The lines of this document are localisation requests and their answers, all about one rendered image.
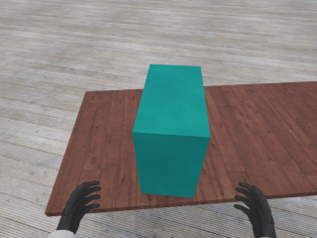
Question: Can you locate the robot right hand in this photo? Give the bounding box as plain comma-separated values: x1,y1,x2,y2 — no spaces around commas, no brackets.
234,181,276,238

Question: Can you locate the table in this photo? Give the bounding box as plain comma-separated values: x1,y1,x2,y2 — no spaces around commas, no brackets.
45,81,317,217

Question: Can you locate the robot left hand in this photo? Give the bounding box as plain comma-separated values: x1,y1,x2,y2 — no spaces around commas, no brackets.
56,180,101,235

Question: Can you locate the carton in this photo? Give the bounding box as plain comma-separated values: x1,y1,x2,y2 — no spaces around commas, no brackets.
132,64,211,198

